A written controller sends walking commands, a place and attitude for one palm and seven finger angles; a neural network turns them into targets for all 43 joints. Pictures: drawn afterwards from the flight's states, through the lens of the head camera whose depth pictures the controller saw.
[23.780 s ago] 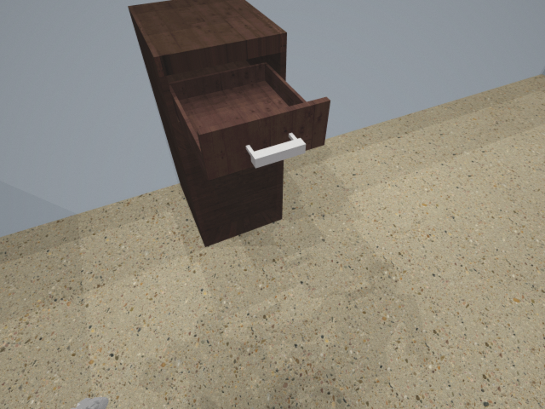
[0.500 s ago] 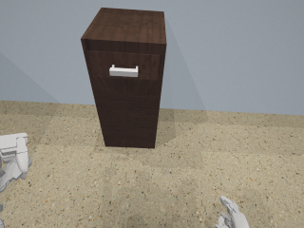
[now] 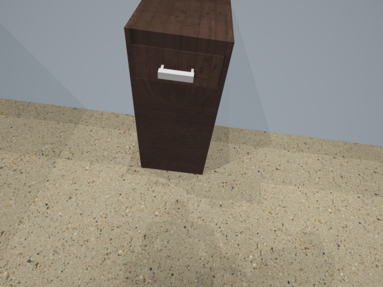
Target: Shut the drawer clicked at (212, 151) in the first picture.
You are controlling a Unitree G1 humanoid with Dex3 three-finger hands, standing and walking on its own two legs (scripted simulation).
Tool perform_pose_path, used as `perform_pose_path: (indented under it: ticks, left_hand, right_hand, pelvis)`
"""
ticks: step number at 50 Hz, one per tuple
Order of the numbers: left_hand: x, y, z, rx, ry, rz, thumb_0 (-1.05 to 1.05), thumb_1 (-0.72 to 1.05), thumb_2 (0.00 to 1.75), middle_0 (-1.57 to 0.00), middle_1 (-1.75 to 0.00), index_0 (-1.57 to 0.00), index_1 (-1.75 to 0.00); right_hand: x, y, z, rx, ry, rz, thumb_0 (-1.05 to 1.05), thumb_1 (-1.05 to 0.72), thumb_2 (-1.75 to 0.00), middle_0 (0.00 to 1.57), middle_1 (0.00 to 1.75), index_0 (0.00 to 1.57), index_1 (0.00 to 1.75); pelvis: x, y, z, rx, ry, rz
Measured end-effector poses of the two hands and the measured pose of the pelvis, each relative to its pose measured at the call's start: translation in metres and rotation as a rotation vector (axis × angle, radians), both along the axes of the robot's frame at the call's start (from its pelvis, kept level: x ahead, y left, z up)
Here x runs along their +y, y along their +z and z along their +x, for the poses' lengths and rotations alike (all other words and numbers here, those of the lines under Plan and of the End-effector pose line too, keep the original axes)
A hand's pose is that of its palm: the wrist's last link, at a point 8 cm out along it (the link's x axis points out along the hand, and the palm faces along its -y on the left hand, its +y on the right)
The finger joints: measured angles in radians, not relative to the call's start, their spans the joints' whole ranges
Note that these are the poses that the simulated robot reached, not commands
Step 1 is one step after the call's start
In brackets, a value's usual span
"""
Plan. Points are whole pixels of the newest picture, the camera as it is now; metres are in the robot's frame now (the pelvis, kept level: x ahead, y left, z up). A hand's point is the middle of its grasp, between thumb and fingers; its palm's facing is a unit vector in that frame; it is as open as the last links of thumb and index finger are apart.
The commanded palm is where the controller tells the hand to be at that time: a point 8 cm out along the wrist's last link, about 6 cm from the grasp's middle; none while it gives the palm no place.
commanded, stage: let the arm hang, fingers relaxed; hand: left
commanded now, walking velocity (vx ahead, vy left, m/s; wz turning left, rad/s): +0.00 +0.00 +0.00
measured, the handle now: (176, 72) +0.85 +0.11 -0.03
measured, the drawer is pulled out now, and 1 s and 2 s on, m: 0.00 0.00 0.00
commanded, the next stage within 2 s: look to check the result in 0.76 s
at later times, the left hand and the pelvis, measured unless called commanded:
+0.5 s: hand out of the picture -0.04 +0.15 -0.17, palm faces +0.04 -0.98 -0.17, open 7.2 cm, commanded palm none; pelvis +0.00 -0.01 +0.00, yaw -1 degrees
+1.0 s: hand out of the picture -0.01 +0.13 -0.17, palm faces +0.05 -0.98 -0.17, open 7.4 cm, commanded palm none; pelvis +0.02 -0.03 +0.00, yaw -1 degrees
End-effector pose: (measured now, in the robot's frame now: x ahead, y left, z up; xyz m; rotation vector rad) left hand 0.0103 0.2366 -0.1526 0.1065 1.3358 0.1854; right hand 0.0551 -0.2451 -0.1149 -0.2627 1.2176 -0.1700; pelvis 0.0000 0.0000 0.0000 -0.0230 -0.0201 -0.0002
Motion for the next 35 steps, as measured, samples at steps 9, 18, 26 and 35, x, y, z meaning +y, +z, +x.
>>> perform_pose_path:
  ticks: [9,18,26,35]
  left_hand:
    - [0.005,0.018,-0.099,0.282,0.024,0.02,0.01,0.91,0.9,-0.68,-0.84,-0.68,-0.86]
    - [-0.016,0.02,-0.094,0.268,0.023,0.016,0.01,0.91,0.9,-0.35,-0.48,-0.35,-0.48]
    - [-0.042,0.01,-0.043,0.133,-0.008,-0.025,0.0,0.91,0.9,-0.23,-0.34,-0.23,-0.33]
    - [-0.056,0.006,-0.013,0.079,-0.027,-0.037,0.01,0.93,0.9,-0.2,-0.31,-0.2,-0.3]
  right_hand:
    - [0.029,-0.021,-0.061,0.195,-0.072,0.091,0.0,-0.91,-0.9,0.2,0.29,0.2,0.3]
    - [0.043,-0.033,-0.084,0.233,-0.117,0.157,0.0,-0.91,-0.9,0.2,0.29,0.2,0.3]
    - [0.041,-0.034,-0.086,0.218,-0.143,0.168,0.0,-0.91,-0.9,0.2,0.29,0.2,0.3]
    - [0.035,-0.032,-0.088,0.22,-0.165,0.164,0.0,-0.91,-0.9,0.2,0.29,0.2,0.3]
  pelvis:
    - [0.004,0.004,0.0,-0.003,0.003,0.004]
    - [0.0,0.004,0.001,-0.008,-0.008,0.014]
    - [-0.008,0.003,0.004,-0.013,-0.014,0.019]
    - [-0.018,0.003,0.011,-0.012,-0.015,0.02]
